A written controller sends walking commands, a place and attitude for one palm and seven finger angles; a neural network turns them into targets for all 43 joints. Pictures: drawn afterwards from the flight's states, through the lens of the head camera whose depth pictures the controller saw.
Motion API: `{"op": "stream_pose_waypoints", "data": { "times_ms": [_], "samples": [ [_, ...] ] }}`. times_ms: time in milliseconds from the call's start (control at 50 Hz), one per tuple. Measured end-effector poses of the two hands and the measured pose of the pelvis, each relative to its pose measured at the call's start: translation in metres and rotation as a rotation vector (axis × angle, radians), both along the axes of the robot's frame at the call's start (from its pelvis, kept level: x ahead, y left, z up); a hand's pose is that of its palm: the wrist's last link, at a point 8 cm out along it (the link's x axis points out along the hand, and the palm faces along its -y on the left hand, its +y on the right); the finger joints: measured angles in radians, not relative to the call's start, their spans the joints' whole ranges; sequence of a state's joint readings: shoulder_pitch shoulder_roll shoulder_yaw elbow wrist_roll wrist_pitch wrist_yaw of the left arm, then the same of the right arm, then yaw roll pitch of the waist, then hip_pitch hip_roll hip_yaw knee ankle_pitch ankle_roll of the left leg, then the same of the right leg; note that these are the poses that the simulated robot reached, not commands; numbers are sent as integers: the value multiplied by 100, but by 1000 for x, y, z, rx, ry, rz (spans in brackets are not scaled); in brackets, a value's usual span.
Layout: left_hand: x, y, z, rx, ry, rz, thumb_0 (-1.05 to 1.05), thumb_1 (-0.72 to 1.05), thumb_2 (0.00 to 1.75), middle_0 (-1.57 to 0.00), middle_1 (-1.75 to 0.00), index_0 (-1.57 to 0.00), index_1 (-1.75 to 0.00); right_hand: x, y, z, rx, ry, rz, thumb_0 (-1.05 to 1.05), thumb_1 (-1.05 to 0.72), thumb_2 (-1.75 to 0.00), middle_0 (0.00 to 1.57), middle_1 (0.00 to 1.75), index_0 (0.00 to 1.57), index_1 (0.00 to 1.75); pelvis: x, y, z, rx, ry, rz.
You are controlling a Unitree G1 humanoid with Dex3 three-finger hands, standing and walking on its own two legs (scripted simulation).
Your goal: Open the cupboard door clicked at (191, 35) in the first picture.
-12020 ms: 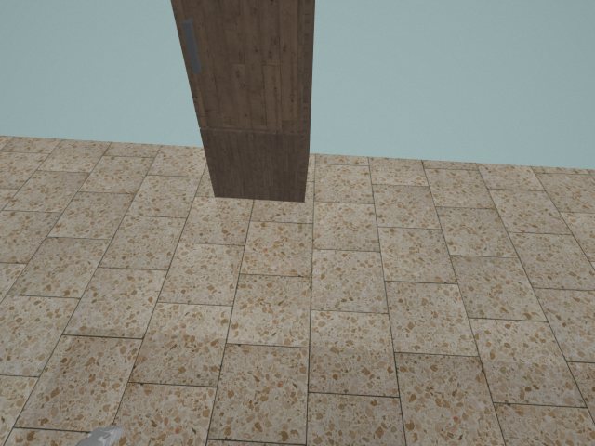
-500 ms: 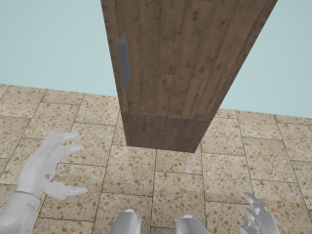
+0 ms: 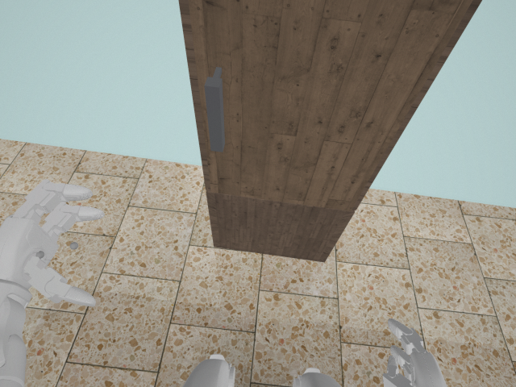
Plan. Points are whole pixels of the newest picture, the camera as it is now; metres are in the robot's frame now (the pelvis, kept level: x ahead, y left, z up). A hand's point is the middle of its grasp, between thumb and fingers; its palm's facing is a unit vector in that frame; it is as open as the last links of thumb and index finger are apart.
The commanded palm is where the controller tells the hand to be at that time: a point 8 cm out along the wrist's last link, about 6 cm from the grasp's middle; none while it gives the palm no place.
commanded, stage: raise the hand with hooked fingers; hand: left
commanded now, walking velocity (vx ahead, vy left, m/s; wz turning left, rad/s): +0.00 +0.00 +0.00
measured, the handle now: (218, 111) +0.60 +0.12 +0.05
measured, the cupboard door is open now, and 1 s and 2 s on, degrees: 0 0 0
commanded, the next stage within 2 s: move the hooked fingers beside the handle in 0.52 s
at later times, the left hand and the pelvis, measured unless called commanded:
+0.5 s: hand (86, 252) +0.28 +0.26 +0.06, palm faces -0.05 -1.00 -0.04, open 14.0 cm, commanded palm +0.26 +0.31 +0.06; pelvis -0.01 -0.01 +0.00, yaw +0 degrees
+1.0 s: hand (128, 208) +0.35 +0.23 +0.06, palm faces -0.09 -1.00 -0.02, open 14.0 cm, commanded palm +0.33 +0.28 +0.06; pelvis +0.00 -0.02 +0.00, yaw -1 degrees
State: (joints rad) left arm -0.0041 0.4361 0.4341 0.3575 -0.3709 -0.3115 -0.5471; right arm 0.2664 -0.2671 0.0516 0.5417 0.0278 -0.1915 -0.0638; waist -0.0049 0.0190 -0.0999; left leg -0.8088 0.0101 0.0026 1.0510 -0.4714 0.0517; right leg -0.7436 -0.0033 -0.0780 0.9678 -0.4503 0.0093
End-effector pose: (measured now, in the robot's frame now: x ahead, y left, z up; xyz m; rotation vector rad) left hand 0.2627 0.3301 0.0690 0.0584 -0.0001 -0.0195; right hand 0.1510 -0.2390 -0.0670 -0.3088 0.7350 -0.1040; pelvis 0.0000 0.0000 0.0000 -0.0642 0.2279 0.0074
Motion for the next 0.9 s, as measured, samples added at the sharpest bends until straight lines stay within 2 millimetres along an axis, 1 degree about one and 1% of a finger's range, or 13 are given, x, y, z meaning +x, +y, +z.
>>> {"op": "stream_pose_waypoints", "data": {
  "times_ms": [60,140,280,380,520,680,720,780,900],
  "samples": [
    [5,3,-1,-7,38,-14,-1,-49,30,-30,-120,-30,-120,-9,-6,-1,-5,19,-21,2,-90,-90,20,30,20,30,-1,-1,1,1,-2,-2],
    [6,-2,-6,-24,76,-44,-1,-50,30,-30,-120,-30,-120,-19,-14,2,-11,27,-45,2,-90,-90,20,30,20,30,-2,-1,3,5,-1,-9],
    [3,-12,-5,-20,25,-34,-1,-50,30,-30,-120,-30,-120,-28,-23,4,-21,29,-53,2,-90,-90,20,30,20,30,-5,-5,3,11,-7,-15],
    [-1,-13,-5,-15,31,-18,-1,-50,30,-30,-120,-30,-120,-27,-23,3,-11,24,-51,2,-90,-90,20,30,20,30,-7,-9,3,13,-11,-12],
    [-5,-17,-3,-15,33,-24,-1,-50,30,-30,-120,-30,-120,-20,-21,2,6,-1,-37,2,-90,-90,20,30,20,30,-7,-13,3,15,-13,-10],
    [-3,-20,-5,-17,42,-25,-1,-50,30,-30,-120,-30,-120,-13,-22,0,9,-15,-25,2,-90,-90,20,30,20,30,-7,-16,1,17,-12,-6],
    [2,-20,-7,-20,46,-25,-1,-50,30,-30,-120,-30,-120,-12,-23,-1,3,-11,-21,2,-90,-90,20,30,20,30,-8,-16,1,17,-8,-5],
    [14,-23,-8,-29,33,-23,-1,-50,30,-30,-120,-30,-120,-13,-25,-5,-8,3,-22,2,-90,-90,20,30,20,30,-9,-17,-1,15,-2,0],
    [48,-41,-5,-27,15,-74,-2,-50,30,-30,-120,-30,-120,-22,-29,-11,-13,41,-47,2,-90,-90,20,30,20,30,-8,-18,-3,18,15,-4]
  ]
}}
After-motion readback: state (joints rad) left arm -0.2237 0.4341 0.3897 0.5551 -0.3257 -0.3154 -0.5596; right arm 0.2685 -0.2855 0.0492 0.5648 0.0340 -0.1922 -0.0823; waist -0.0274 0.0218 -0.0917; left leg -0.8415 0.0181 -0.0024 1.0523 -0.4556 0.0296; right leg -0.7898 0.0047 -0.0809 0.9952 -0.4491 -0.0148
